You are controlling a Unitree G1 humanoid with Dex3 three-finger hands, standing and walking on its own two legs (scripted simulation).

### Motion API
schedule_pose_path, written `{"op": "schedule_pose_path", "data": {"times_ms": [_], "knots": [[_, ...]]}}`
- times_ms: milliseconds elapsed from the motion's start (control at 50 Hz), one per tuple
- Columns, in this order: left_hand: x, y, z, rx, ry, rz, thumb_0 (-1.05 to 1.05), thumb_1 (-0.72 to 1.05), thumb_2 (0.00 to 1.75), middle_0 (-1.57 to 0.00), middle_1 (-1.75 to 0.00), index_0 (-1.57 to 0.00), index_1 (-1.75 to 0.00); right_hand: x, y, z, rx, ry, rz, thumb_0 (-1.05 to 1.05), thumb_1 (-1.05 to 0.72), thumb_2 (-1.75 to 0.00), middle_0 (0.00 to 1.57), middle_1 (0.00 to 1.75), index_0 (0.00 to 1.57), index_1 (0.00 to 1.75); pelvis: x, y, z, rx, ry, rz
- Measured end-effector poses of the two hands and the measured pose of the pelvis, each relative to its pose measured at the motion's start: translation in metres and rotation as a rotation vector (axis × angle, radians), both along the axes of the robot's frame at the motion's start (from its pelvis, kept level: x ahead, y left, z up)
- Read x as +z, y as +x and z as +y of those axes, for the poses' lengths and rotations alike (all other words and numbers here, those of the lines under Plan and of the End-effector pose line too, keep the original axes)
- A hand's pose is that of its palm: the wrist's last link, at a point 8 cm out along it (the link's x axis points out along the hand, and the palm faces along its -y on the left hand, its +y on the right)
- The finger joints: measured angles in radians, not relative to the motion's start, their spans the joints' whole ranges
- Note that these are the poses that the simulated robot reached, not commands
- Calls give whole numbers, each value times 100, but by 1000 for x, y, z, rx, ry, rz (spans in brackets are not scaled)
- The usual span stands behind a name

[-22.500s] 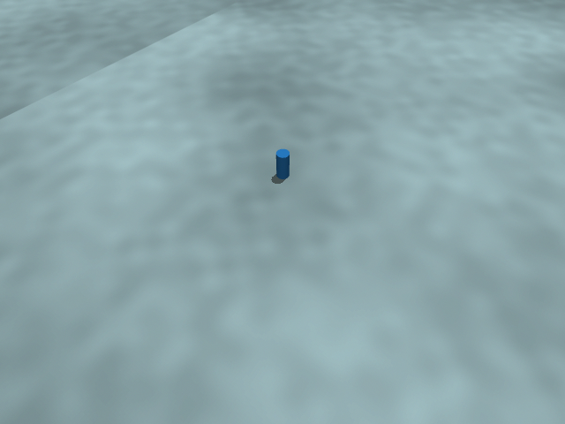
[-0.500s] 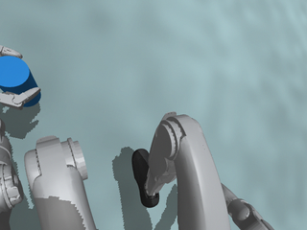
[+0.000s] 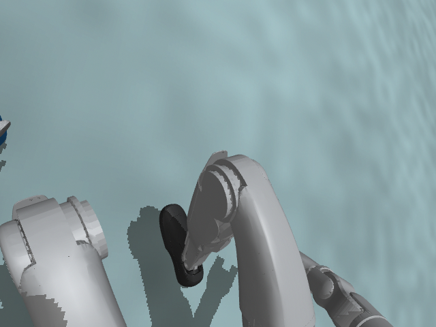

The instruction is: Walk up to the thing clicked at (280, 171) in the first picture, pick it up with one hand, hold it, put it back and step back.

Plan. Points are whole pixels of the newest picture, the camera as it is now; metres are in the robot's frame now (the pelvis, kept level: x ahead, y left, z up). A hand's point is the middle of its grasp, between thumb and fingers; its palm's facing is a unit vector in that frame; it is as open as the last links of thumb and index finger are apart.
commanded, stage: lower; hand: left
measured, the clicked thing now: out of the picture +0.46 +0.25 -0.21
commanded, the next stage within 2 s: loosen in 0.54 s
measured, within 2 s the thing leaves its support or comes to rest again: rests again in 0.74 s
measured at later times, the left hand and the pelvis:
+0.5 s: hand out of the picture +0.46 +0.25 -0.19, palm faces +0.21 -0.98 -0.03, open 9.9 cm; pelvis +0.00 +0.00 +0.00, yaw -2 degrees
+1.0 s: hand out of the picture +0.47 +0.25 -0.19, palm faces +0.24 -0.97 -0.01, open 11.0 cm; pelvis +0.00 +0.01 +0.00, yaw -2 degrees
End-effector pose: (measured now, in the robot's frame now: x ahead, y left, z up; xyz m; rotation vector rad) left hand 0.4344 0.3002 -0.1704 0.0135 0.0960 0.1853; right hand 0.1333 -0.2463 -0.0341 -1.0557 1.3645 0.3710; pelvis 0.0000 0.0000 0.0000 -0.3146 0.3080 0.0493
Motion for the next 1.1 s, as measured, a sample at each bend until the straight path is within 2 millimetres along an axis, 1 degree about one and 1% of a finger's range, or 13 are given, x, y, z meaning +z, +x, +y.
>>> {"op": "schedule_pose_path", "data": {"times_ms": [320,460,720,800,920,980,1100], "knots": [[-12,-1,3,30,4,-4,-2,-44,108,-75,-111,-76,-115,11,-4,4,47,-47,21,0,-90,-90,20,30,20,30,1,-4,3,-14,-27,-27],[-15,-3,1,28,5,-1,-2,-44,108,-75,-110,-77,-115,14,-5,4,57,-59,30,0,-90,-90,20,30,20,30,2,-5,4,-18,-35,-32],[-22,-6,1,43,-3,-7,-2,-43,106,-77,-108,-78,-112,17,0,5,75,-78,33,0,-90,-90,20,30,20,30,3,-4,5,-22,-44,-33],[-23,-5,-1,37,-6,-11,-2,-40,96,-80,-101,-81,-105,18,1,6,80,-81,32,0,-90,-90,20,30,20,30,3,-4,6,-23,-47,-35],[-19,-2,-1,45,-5,-35,-1,-36,79,-84,-92,-83,-93,18,4,8,86,-81,31,0,-91,-89,20,30,20,30,3,-4,6,-23,-50,-34],[-16,0,1,53,-4,-41,-1,-37,69,-80,-83,-79,-84,18,5,9,86,-80,26,0,-91,-89,20,30,20,30,4,-4,7,-23,-50,-33],[-11,3,2,49,2,-35,-1,-45,48,-65,-62,-63,-64,19,4,9,78,-78,12,0,-91,-89,20,30,20,30,4,-5,6,-24,-50,-34]]}}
